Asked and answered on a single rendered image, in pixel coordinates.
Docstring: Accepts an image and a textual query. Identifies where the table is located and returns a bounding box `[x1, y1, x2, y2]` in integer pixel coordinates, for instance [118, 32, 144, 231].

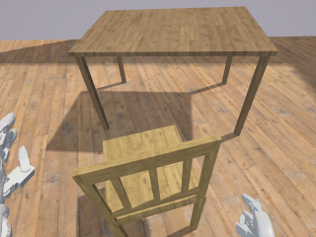
[68, 6, 278, 136]

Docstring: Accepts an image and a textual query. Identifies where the left robot forearm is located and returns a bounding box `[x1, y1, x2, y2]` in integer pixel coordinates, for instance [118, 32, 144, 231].
[0, 203, 13, 237]

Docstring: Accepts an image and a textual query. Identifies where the robot right hand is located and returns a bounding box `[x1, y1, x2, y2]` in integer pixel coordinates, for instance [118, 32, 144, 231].
[236, 194, 276, 237]

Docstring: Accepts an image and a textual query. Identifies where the chair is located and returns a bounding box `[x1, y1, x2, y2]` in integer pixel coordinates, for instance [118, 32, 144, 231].
[71, 124, 222, 237]

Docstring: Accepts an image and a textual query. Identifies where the robot left hand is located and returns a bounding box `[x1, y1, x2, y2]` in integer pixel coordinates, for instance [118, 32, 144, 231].
[0, 113, 35, 204]

